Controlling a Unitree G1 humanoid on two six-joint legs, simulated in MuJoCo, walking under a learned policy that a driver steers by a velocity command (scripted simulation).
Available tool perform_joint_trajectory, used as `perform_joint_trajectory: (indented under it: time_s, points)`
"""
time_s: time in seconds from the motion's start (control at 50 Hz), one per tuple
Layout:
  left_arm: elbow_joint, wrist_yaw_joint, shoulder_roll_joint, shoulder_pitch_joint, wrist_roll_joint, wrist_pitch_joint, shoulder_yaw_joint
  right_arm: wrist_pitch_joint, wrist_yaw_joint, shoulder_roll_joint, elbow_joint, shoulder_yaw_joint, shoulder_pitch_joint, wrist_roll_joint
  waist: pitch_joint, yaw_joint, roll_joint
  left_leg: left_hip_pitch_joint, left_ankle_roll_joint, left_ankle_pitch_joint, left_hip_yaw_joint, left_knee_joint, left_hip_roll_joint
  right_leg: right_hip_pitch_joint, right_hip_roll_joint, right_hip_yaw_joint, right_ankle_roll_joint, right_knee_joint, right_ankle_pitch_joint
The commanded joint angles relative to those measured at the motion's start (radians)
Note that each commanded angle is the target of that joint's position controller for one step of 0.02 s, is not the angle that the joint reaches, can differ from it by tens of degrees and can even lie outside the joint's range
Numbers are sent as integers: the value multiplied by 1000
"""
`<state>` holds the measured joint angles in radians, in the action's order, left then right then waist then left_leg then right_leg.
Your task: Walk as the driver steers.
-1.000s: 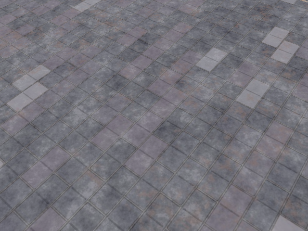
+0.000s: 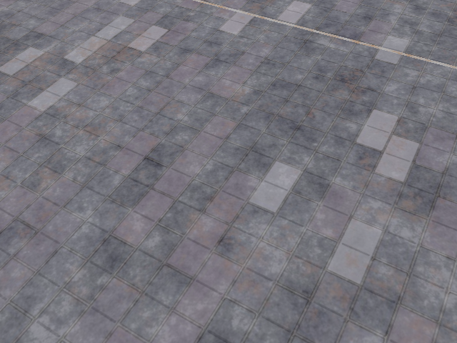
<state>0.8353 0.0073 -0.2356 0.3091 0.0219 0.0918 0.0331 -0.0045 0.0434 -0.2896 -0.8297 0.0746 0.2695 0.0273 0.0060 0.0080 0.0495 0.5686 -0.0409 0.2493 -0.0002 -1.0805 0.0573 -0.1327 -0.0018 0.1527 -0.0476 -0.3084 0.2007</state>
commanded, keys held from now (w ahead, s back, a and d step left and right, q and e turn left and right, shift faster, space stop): w+q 0.96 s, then w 0.04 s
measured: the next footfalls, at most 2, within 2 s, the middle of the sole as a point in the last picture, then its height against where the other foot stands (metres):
left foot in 0.28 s outside the picture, level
right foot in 0.82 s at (224, 297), level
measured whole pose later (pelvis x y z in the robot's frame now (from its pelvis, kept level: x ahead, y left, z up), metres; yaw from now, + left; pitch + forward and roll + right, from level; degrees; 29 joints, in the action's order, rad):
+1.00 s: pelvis +0.53 +0.13 -0.01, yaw +36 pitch +1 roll -1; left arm 0.74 0.00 -0.26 0.22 0.03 0.07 0.03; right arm -0.01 0.03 -0.32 -0.77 0.07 0.29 0.03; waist 0.03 -0.02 0.05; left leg 0.44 -0.06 0.33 -0.05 -1.13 -0.03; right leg -0.25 -0.01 0.09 -0.04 -0.43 0.19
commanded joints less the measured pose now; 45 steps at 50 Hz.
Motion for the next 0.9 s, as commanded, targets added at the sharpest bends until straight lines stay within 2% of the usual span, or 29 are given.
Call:
perform_joint_trajectory:
  time_s: [0.02, 0.08, 0.12, 0.16, 0.2, 0.24, 0.26, 0.28, 0.3, 0.32, 0.34, 0.36, 0.38, 0.4, 0.42, 0.44, 0.5, 0.56, 0.6, 0.68, 0.72, 0.76, 0.78, 0.8, 0.82, 0.84, 0.86, 0.88, 0.9]
  points:
    - [-31, 4, -104, 21, -5, 23, 27, 6, 15, -10, 71, 1, -31, 7, 32, -11, -130, 163, 20, -95, -25, 13, 43, 80, 277, -143, -108, 168, -258]
    - [-14, 2, -107, 32, -1, 19, 29, 4, 28, 3, 108, -12, -135, 5, 62, 3, -130, 141, 21, -200, 8, 181, 38, 71, 253, -49, -98, 170, -274]
    - [-3, 4, -128, 48, -1, 18, 35, 2, 37, 7, 136, -20, -205, 7, 80, 19, -132, 95, 5, -238, 46, 295, 31, 74, 258, -6, -89, 168, -291]
    - [12, 6, -148, 75, 0, 12, 42, 1, 42, -1, 158, -23, -252, 10, 92, 31, -125, 66, -22, -206, 85, 370, 18, 118, 273, 26, -79, 149, -344]
    - [26, 10, -164, 95, 1, 0, 46, 1, 40, -12, 173, -20, -269, 14, 89, 32, -124, 31, -56, -138, 121, 421, -11, 178, 282, 60, -66, 88, -490]
    - [34, 14, -197, 96, 2, -13, 54, 2, 29, -30, 166, -11, -218, 18, 40, 2, -147, -68, -99, -27, 163, 443, -79, 228, 284, 94, -52, -67, -815]
    - [35, 15, -214, 94, 2, -25, 58, -3, 20, -47, 146, -1, -133, 18, -15, -36, -148, -162, -125, 21, 171, 463, -122, 234, 281, 103, -51, -215, -915]
    - [28, 14, -221, 82, -2, -34, 58, -14, 8, -69, 99, 15, 18, 24, -102, -106, -115, -359, -155, -12, 157, 541, -156, 161, 264, 122, -31, -437, -839]
    - [-1, 11, -184, 90, 4, -34, 47, -19, -11, -157, 59, 46, 169, 33, -209, -160, -13, -618, -202, 92, -58, 585, -14, -55, 232, 123, 2, -737, -503]
    - [-77, -10, -71, 119, 0, -28, 26, -14, -20, -284, 80, 73, 113, 16, -267, -69, 222, -878, -344, 81, -611, 692, 262, -502, 17, 41, 68, -1075, 360]
    - [-104, -11, -154, -25, 9, -18, 39, -3, -22, -265, 91, 72, 151, -14, -273, -142, 38, -870, -344, 28, -717, 792, 274, -608, 18, -168, 62, -1129, 311]
    - [-121, -15, -139, -68, -9, -6, 34, -2, -31, -230, 75, 62, 102, -15, -135, -106, 6, -764, -324, -78, -555, 793, 260, -649, 69, -178, 50, -1093, 199]
    - [-107, -12, -130, -49, -8, 2, 28, -6, -34, -170, 72, 46, 61, -19, -53, -60, -49, -624, -286, -217, -452, 799, 213, -592, 105, -175, 46, -992, 133]
    - [-97, -9, -128, -36, 4, -5, 29, -13, -37, -139, 77, 36, 19, -22, -21, -21, -58, -529, -256, -304, -373, 808, 158, -528, 124, -181, 51, -929, 122]
    - [-91, -10, -126, -4, 20, -23, 28, -20, -38, -112, 85, 27, -10, -28, -27, 10, -43, -465, -245, -359, -320, 824, 124, -461, 132, -186, 63, -891, 117]
    - [-90, -13, -123, 6, 27, -41, 28, -29, -36, -104, 87, 22, -11, -29, -37, 21, -37, -433, -245, -399, -297, 833, 106, -428, 130, -183, 73, -866, 123]
    - [-111, -22, -99, -41, 28, -67, 23, -48, -31, -133, 74, 29, 34, -28, -19, 18, -33, -391, -244, -382, -264, 866, 66, -455, 120, -160, 97, -765, 60]
    - [-155, -24, -101, -174, 25, -70, 22, -48, -32, -136, 62, 31, 100, -27, 27, -27, -11, -420, -223, -312, -285, 889, 52, -543, 115, -160, 112, -623, -57]
    - [-175, -27, -99, -241, 22, -67, 18, -48, -34, -137, 56, 32, 137, -28, 31, -54, 1, -464, -207, -318, -296, 876, 46, -564, 100, -166, 113, -532, -126]
    - [-217, -35, -97, -358, 14, -54, 8, -46, -42, -146, 48, 34, 201, -20, 35, -99, 10, -547, -197, -413, -325, 816, 52, -563, 57, -164, 103, -390, -171]
    - [-237, -36, -105, -389, 9, -45, 5, -44, -49, -156, 50, 36, 212, -14, 36, -105, 20, -570, -187, -473, -351, 778, 65, -526, 35, -167, 90, -333, -153]
    - [-234, -32, -126, -340, 5, -37, 10, -44, -55, -171, 62, 39, 174, -12, 30, -67, 34, -548, -154, -506, -379, 737, 73, -404, 16, -179, 67, -261, -108]
    - [-216, -26, -142, -272, 3, -32, 16, -45, -55, -181, 72, 41, 137, -10, 14, -31, 40, -507, -132, -564, -380, 693, 65, -284, -5, -173, 51, -231, -66]
    - [-183, -15, -165, -163, 3, -26, 27, -49, -50, -187, 77, 41, 114, -12, -35, 19, 26, -476, -110, -641, -370, 586, 33, -129, -33, -157, 33, -197, -40]
    - [-155, -1, -201, -30, 13, -12, 41, -57, -41, -169, 78, 35, 103, -21, -117, 90, -35, -400, -84, -590, -316, 383, -36, 76, 26, -203, 1, -143, -44]
    - [-154, 18, -276, 136, 36, -8, 56, -65, -37, -78, 110, 9, 123, -28, -284, 135, -160, -277, -65, -238, -223, 87, -99, 304, 290, -467, -46, -111, 195]
    - [-157, 16, -347, 73, 38, -23, 72, -59, -37, -40, 141, 1, 243, -45, -326, 29, -404, 9, -40, 334, -133, -106, -227, 415, 470, -945, -152, 44, 261]
    - [-170, 10, -239, -1, 20, -34, 57, -38, -47, -121, 95, 9, 203, -9, -177, 14, -189, 83, -48, 243, -138, -183, -118, 278, 434, -896, -146, 46, 380]
    - [-175, 6, -158, -55, 11, -35, 37, -34, -35, -126, 97, 12, 131, -4, -67, 14, -93, 64, -43, 146, -124, -154, -87, 150, 377, -716, -125, 58, 317]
